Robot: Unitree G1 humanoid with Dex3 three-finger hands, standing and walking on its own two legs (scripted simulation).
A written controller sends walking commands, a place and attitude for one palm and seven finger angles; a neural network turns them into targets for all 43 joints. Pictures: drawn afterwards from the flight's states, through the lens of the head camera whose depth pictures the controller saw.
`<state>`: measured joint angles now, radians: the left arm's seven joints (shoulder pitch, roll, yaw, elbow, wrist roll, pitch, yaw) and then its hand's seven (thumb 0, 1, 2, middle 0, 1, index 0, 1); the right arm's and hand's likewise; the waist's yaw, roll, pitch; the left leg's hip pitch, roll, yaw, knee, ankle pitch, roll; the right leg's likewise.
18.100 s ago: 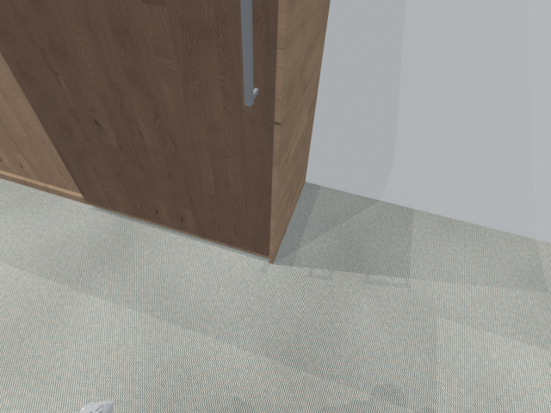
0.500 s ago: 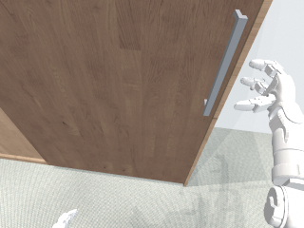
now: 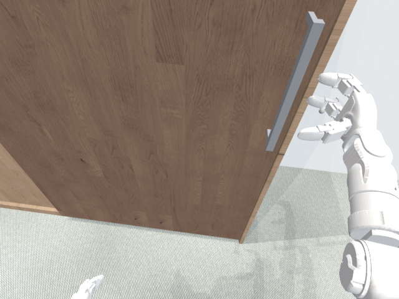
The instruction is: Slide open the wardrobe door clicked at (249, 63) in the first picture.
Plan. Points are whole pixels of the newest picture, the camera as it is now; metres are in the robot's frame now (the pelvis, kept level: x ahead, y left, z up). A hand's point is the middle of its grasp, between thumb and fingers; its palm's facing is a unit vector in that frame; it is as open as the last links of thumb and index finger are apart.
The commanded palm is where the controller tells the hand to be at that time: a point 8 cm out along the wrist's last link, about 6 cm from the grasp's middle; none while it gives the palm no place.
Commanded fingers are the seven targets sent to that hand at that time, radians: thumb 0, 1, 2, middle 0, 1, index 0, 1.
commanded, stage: feel for the door with the fingertips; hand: right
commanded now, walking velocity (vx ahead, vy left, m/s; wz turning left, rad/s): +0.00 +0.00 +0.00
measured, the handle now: (286, 93) +0.50 -0.14 +0.18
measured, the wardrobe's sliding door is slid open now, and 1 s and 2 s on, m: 0.00 0.00 0.00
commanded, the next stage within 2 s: slide the fingers in behind the handle in 0.76 s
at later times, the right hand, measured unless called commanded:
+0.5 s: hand (300, 107) +0.44 -0.15 +0.19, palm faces +0.07 +1.00 +0.01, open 14.0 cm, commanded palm +0.42 -0.21 +0.18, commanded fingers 0.00 0.50 -0.30 0.30 1.20 0.30 1.20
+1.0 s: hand (310, 102) +0.46 -0.17 +0.19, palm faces +0.06 +1.00 +0.02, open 13.6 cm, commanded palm +0.43 -0.22 +0.18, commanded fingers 0.00 0.50 -0.30 0.30 1.20 0.30 1.20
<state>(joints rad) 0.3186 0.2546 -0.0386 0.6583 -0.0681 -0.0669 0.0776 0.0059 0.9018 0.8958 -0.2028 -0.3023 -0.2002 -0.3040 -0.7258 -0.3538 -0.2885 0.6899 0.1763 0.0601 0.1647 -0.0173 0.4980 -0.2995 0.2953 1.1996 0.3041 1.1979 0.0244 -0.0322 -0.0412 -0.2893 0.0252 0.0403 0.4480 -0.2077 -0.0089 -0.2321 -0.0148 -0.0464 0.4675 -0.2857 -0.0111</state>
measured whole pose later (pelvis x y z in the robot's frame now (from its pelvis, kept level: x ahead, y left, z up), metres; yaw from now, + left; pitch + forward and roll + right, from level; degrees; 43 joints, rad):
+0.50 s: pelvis -0.01 +0.01 +0.00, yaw +0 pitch +3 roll +0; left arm 0.27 0.24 -0.05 0.66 -0.06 -0.07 0.08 0.01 0.90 0.90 -0.20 -0.30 -0.20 -0.30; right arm -0.83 -0.30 -0.25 0.79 0.14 0.07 0.07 -0.02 0.50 -0.30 0.30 1.20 0.31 1.20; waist 0.04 -0.03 -0.03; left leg -0.30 0.02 0.05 0.45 -0.20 0.00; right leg -0.24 -0.02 -0.04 0.46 -0.27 0.00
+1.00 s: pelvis -0.01 +0.00 +0.00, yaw +0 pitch +6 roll +1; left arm 0.37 0.27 -0.02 0.71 -0.05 -0.09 0.07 0.01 0.90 0.90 -0.20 -0.30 -0.20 -0.30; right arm -0.93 -0.38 -0.28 0.97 0.14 -0.04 0.14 -0.02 0.50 -0.30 0.36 1.26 0.37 1.24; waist 0.06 -0.02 -0.05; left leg -0.37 0.03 0.05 0.48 -0.21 -0.01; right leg -0.32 -0.01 -0.04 0.51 -0.29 -0.01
